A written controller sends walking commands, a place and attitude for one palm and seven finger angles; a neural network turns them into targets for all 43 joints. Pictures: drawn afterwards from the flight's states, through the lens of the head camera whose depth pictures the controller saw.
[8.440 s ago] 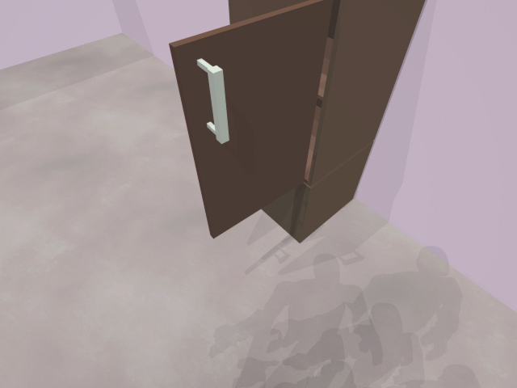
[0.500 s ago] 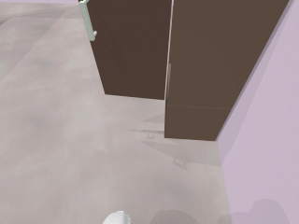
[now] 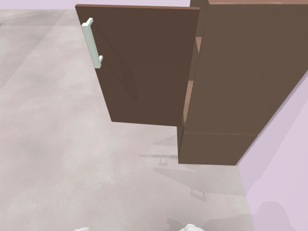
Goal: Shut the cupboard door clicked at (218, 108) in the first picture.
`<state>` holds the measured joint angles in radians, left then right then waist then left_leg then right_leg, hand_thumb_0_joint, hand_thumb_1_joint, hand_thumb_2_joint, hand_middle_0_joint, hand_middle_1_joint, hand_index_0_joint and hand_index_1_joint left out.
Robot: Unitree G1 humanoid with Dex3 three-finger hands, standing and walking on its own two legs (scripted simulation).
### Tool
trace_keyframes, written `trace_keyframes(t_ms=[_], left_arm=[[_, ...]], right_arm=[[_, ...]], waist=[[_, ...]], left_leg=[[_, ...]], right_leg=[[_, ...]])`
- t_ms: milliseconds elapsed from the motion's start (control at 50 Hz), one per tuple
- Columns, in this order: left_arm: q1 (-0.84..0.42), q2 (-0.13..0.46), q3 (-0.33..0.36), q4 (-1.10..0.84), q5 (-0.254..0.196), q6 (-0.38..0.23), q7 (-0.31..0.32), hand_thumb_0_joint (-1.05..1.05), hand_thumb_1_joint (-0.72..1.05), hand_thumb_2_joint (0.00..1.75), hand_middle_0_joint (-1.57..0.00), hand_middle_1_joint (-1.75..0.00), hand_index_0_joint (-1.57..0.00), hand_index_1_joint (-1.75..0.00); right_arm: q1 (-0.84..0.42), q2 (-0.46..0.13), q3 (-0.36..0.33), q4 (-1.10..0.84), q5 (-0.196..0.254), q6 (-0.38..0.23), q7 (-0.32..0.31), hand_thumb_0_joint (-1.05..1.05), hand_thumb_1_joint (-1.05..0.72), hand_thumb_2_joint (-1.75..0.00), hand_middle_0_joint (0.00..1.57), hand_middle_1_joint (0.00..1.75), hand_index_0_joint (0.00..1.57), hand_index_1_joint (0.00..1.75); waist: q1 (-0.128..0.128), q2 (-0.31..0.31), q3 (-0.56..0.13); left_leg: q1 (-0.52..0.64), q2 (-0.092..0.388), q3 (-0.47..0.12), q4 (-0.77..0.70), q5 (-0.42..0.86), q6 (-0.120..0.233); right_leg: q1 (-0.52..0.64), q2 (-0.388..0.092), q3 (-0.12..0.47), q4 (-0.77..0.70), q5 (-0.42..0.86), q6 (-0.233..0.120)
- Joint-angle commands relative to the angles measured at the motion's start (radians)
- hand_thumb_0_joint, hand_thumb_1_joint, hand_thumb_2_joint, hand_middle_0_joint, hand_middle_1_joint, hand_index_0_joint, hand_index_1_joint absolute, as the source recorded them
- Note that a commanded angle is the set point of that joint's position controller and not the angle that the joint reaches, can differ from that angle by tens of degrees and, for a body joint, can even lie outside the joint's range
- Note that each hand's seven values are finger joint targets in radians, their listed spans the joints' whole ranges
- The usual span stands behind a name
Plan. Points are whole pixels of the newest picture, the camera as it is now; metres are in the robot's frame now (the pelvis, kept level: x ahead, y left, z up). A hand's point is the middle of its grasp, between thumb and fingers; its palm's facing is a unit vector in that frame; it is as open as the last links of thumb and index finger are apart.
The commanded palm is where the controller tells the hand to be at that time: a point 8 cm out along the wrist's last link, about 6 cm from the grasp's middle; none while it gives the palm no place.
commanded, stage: take the last steps up to it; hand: left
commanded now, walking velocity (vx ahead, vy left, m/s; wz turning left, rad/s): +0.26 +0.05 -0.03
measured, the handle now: (94, 44) +0.66 +0.24 +0.14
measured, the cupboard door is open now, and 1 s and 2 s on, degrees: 86 86 86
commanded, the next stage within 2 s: come to a stop and stand still in 0.22 s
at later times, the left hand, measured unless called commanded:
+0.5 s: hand (88, 228) +0.16 +0.22 -0.20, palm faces +0.05 -0.98 -0.18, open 7.3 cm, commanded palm none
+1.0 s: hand (102, 208) +0.21 +0.18 -0.17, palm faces -0.03 -0.97 -0.23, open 7.4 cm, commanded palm none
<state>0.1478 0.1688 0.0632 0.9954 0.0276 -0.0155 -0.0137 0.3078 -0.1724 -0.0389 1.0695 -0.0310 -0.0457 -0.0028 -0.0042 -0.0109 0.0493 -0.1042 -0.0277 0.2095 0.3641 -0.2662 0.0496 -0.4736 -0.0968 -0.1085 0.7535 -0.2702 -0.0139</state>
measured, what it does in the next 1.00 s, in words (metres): walks ahead: right foot, then left foot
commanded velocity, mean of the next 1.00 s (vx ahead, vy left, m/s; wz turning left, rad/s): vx -0.05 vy -0.05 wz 0.00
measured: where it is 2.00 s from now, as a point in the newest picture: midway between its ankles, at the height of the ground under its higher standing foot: outside the picture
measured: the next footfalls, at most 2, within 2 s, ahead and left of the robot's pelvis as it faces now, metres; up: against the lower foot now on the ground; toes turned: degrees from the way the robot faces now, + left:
right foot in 0.08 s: +0.13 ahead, -0.10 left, +0.00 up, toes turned -8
left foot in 0.42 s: +0.28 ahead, +0.15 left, +0.00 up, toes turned +5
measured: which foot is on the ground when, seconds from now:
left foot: down 0.00-0.08, up 0.10-0.40, down 0.42-0.86, up 0.88-1.00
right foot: up 0.00-0.06, down 0.08-0.44, up 0.46-0.84, down 0.86-1.00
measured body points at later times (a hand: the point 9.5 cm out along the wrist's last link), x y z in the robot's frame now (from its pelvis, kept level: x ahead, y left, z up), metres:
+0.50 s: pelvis +0.18 +0.04 -0.01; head +0.21 +0.07 +0.44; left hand +0.16 +0.27 -0.18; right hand +0.25 -0.19 -0.15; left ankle +0.24 +0.15 -0.74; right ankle +0.10 -0.09 -0.73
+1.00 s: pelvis +0.14 +0.00 +0.00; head +0.16 -0.01 +0.44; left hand +0.21 +0.23 -0.15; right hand +0.16 -0.26 -0.16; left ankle +0.16 +0.12 -0.70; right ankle +0.14 -0.13 -0.74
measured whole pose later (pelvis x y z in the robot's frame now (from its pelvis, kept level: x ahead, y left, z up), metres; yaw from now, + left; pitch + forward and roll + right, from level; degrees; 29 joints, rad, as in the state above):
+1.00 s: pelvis +0.14 +0.00 +0.00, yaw -2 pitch -1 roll +0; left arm 0.21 0.18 0.04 0.99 0.03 0.03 0.02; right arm 0.22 -0.22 -0.07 1.03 -0.01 0.07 -0.01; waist -0.02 0.01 0.04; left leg -0.42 0.03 0.04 0.85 -0.42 -0.01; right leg -0.25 -0.05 -0.04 0.54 -0.28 0.01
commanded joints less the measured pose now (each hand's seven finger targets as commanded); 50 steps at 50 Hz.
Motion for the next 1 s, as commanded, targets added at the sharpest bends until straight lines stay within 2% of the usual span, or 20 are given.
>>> trace_keyframes(t_ms=[0,20,40,60,80,140,180,340,360,400,420,480,540,620,780,800,820,840,920,980], left_arm=[[0.072,0.053,0.008,-0.042,0.002,-0.011,-0.005,0.0,0.9,0.9,-0.2,-0.3,-0.2,-0.3],[0.137,0.077,0.015,-0.022,0.003,-0.018,-0.002,0.0,0.9,0.9,-0.2,-0.3,-0.2,-0.3],[0.245,0.146,0.03,0.009,0.008,-0.03,0.005,0.0,0.9,0.9,-0.2,-0.3,-0.2,-0.3],[0.358,0.236,0.048,0.037,0.002,-0.036,0.013,0.0,0.9,0.9,-0.2,-0.3,-0.2,-0.3],[0.361,0.228,0.045,0.041,-0.014,-0.045,0.022,0.0,0.9,0.9,-0.2,-0.3,-0.2,-0.3],[0.168,0.125,0.02,-0.015,-0.017,-0.051,0.034,0.0,0.9,0.9,-0.2,-0.3,-0.2,-0.3],[0.152,0.094,0.009,-0.009,-0.011,-0.065,0.03,0.0,0.9,0.9,-0.2,-0.3,-0.2,-0.3],[0.153,0.123,0.004,0.063,-0.01,-0.049,0.032,0.0,0.9,0.9,-0.2,-0.3,-0.2,-0.3],[0.148,0.113,-0.004,0.066,-0.014,-0.04,0.038,0.0,0.9,0.9,-0.2,-0.3,-0.2,-0.3],[0.236,0.061,-0.026,0.073,-0.025,-0.018,0.057,0.0,0.9,0.9,-0.2,-0.3,-0.2,-0.3],[0.255,0.058,-0.028,0.075,-0.019,-0.002,0.065,0.0,0.9,0.9,-0.2,-0.3,-0.2,-0.3],[0.215,0.107,-0.015,0.063,-0.021,0.049,0.058,0.0,0.9,0.9,-0.2,-0.3,-0.2,-0.3],[0.17,0.104,0.007,0.023,-0.015,0.062,0.05,0.0,0.9,0.9,-0.2,-0.3,-0.2,-0.3],[0.157,0.1,0.027,-0.022,-0.012,0.085,0.035,0.0,0.9,0.9,-0.2,-0.3,-0.2,-0.3],[0.226,0.093,0.019,-0.039,-0.005,0.066,0.021,0.0,0.9,0.9,-0.2,-0.3,-0.2,-0.3],[0.247,0.135,0.024,-0.036,0.002,0.061,0.025,0.0,0.9,0.9,-0.2,-0.3,-0.2,-0.3],[0.21,0.213,0.033,-0.058,0.014,0.05,0.032,0.0,0.9,0.9,-0.2,-0.3,-0.2,-0.3],[0.129,0.247,0.024,-0.087,0.01,0.048,0.035,0.0,0.9,0.9,-0.2,-0.3,-0.2,-0.3],[-0.001,0.173,0.003,-0.09,0.005,0.025,0.038,0.0,0.9,0.9,-0.2,-0.3,-0.2,-0.3],[0.047,0.163,-0.001,-0.051,-0.001,0.019,0.044,0.0,0.9,0.9,-0.2,-0.3,-0.2,-0.3]], right_arm=[[0.033,-0.13,-0.022,-0.014,-0.003,-0.011,-0.006,0.0,-0.9,-0.9,0.2,0.3,0.2,0.3],[0.03,-0.116,-0.017,-0.011,0.002,-0.011,-0.006,0.0,-0.9,-0.9,0.2,0.3,0.2,0.3],[0.031,-0.086,-0.012,-0.02,0.013,-0.014,0.001,0.0,-0.9,-0.9,0.2,0.3,0.2,0.3],[0.039,-0.065,-0.01,-0.045,0.016,-0.017,0.008,0.0,-0.9,-0.9,0.2,0.3,0.2,0.3],[-0.005,-0.11,-0.017,-0.047,0.013,-0.007,0.006,0.0,-0.9,-0.9,0.2,0.3,0.2,0.3],[-0.043,-0.059,-0.019,-0.036,0.012,0.007,0.009,0.0,-0.9,-0.9,0.2,0.3,0.2,0.3],[0.009,-0.025,-0.01,-0.016,0.009,0.016,0.011,0.0,-0.9,-0.9,0.2,0.3,0.2,0.3],[-0.033,0.002,0.005,-0.022,0.015,0.002,0.009,0.0,-0.9,-0.9,0.2,0.3,0.2,0.3],[0.004,-0.027,0.007,-0.005,0.013,-0.001,0.005,0.0,-0.9,-0.9,0.2,0.3,0.2,0.3],[0.064,-0.152,-0.01,0.008,0.012,-0.001,-0.016,0.0,-0.9,-0.9,0.2,0.3,0.2,0.3],[0.061,-0.182,-0.018,0.006,0.017,0.015,-0.023,0.0,-0.9,-0.9,0.2,0.3,0.2,0.3],[0.023,-0.205,-0.024,-0.009,0.016,0.043,-0.061,0.0,-0.9,-0.9,0.2,0.3,0.2,0.3],[-0.021,-0.217,-0.049,-0.046,0.009,0.057,-0.071,0.0,-0.9,-0.9,0.2,0.3,0.2,0.3],[-0.113,-0.202,-0.052,-0.083,0.009,0.055,-0.068,0.0,-0.9,-0.9,0.2,0.3,0.2,0.3],[-0.167,-0.223,-0.073,-0.114,0.004,0.073,-0.027,0.0,-0.9,-0.9,0.2,0.3,0.2,0.3],[-0.153,-0.184,-0.07,-0.12,0.011,0.079,-0.021,0.0,-0.9,-0.9,0.2,0.3,0.2,0.3],[-0.136,-0.107,-0.059,-0.136,0.017,0.086,-0.013,0.0,-0.9,-0.9,0.2,0.3,0.2,0.3],[-0.183,-0.08,-0.046,-0.163,0.018,0.095,-0.004,0.0,-0.9,-0.9,0.2,0.3,0.2,0.3],[-0.087,-0.088,-0.044,-0.106,0.017,0.091,-0.002,0.0,-0.9,-0.9,0.2,0.3,0.2,0.3],[-0.057,-0.052,-0.026,-0.078,0.018,0.076,-0.008,0.0,-0.9,-0.9,0.2,0.3,0.2,0.3]], waist=[[0.041,0.034,0.031],[0.07,-0.008,0.011],[0.116,-0.133,-0.036],[0.133,-0.324,-0.073],[0.135,-0.286,-0.071],[0.042,-0.062,0.003],[0.009,-0.102,-0.028],[0.002,-0.145,-0.038],[-0.017,-0.091,-0.06],[-0.011,0.138,-0.175],[-0.021,0.154,-0.145],[-0.034,0.274,-0.108],[-0.033,0.116,-0.128],[-0.003,0.151,-0.156],[0.04,0.158,-0.098],[0.045,0.043,-0.065],[0.032,-0.231,-0.028],[0.042,-0.264,0.022],[-0.024,-0.228,0.0],[-0.012,-0.13,-0.015]], left_leg=[[-0.108,0.281,-0.174,-0.09,0.065,0.095],[-0.157,0.227,-0.14,0.026,0.085,0.061],[-0.297,0.135,-0.07,0.251,0.047,0.015],[-0.503,0.013,-0.01,0.543,-0.256,-0.041],[-0.521,0.047,-0.146,0.738,-0.308,-0.041],[-0.5,0.135,-0.223,0.746,-0.086,-0.065],[-0.421,0.135,-0.187,0.626,-0.055,-0.084],[-0.186,0.055,-0.099,0.133,0.134,-0.095],[-0.078,0.063,-0.116,0.058,0.294,-0.088],[0.119,0.307,-0.306,0.13,0.904,0.018],[0.054,0.367,-0.319,0.098,0.917,0.063],[0.034,0.421,-0.385,0.056,1.174,0.132],[0.047,0.433,-0.36,0.076,0.981,0.167],[-0.051,0.417,-0.303,0.009,0.632,0.139],[-0.306,0.31,-0.276,-0.017,-0.056,0.038],[-0.378,0.229,-0.226,0.071,-0.155,-0.007],[-0.438,0.09,-0.127,0.275,-0.253,-0.075],[-0.353,0.062,-0.154,0.442,-0.295,-0.075],[-0.301,0.058,-0.187,0.599,-0.166,-0.064],[-0.202,0.051,-0.157,0.288,-0.123,-0.078]], right_leg=[[0.212,0.024,-0.008,-0.162,0.049,-0.006],[0.341,0.035,0.004,-0.235,0.057,-0.02],[0.533,-0.08,0.179,-0.324,-0.001,-0.071],[0.678,-0.317,0.539,-0.477,0.032,-0.188],[0.588,-0.369,0.635,-0.546,0.027,-0.227],[0.386,-0.268,0.331,-0.551,0.172,-0.182],[0.354,-0.21,0.177,-0.535,0.371,-0.149],[0.344,-0.125,0.059,-0.384,0.535,-0.083],[0.311,-0.089,0.037,-0.318,0.508,-0.045],[0.209,-0.003,0.007,-0.223,0.047,0.034],[0.246,0.033,0.006,-0.159,-0.194,0.041],[0.132,0.049,0.085,0.165,-0.37,0.048],[0.015,0.066,0.126,0.338,-0.332,0.039],[0.008,0.064,0.16,0.405,-0.222,0.059],[0.353,0.077,0.019,-0.206,-0.017,0.022],[0.385,0.03,0.079,-0.334,-0.03,0.005],[0.3,-0.169,0.352,-0.52,-0.184,-0.071],[0.092,-0.279,0.409,-0.616,-0.276,-0.141],[0.116,-0.151,0.237,-0.496,0.024,-0.136],[0.202,-0.129,0.209,-0.416,0.141,-0.123]])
